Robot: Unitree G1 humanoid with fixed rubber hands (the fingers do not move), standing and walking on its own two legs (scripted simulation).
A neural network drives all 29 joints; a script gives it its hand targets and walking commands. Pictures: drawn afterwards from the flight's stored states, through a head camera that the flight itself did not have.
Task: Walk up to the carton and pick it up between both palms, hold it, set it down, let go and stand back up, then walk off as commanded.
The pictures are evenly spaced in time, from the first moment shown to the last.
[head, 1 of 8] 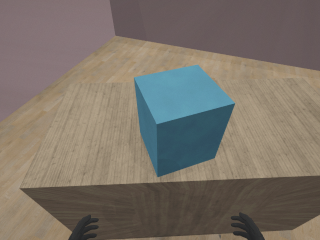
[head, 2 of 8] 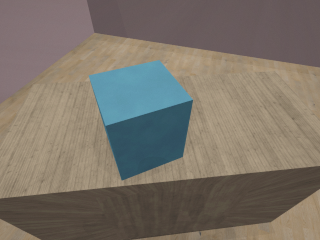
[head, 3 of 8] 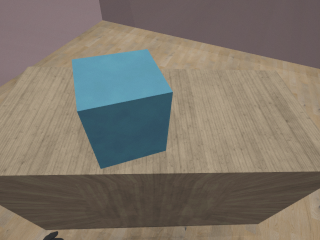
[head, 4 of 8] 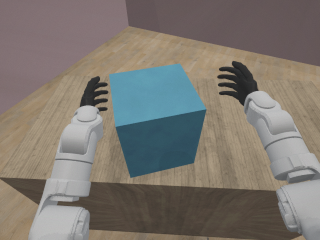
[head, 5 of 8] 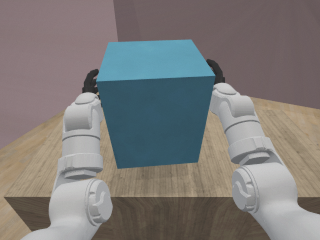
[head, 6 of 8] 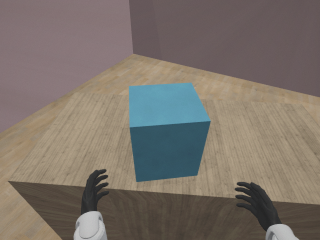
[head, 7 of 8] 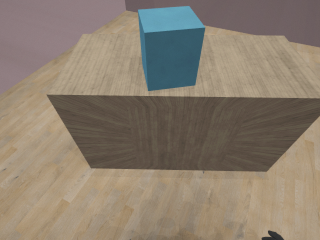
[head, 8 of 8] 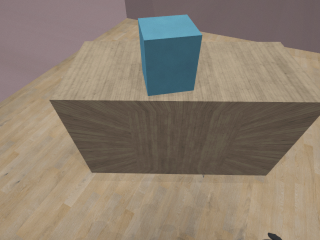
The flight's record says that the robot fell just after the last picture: no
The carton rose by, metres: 0.21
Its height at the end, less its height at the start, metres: +0.00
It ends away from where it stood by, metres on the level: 0.02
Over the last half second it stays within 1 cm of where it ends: yes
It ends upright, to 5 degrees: yes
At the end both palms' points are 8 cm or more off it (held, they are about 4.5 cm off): yes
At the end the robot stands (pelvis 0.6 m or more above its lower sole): yes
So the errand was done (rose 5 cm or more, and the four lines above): yes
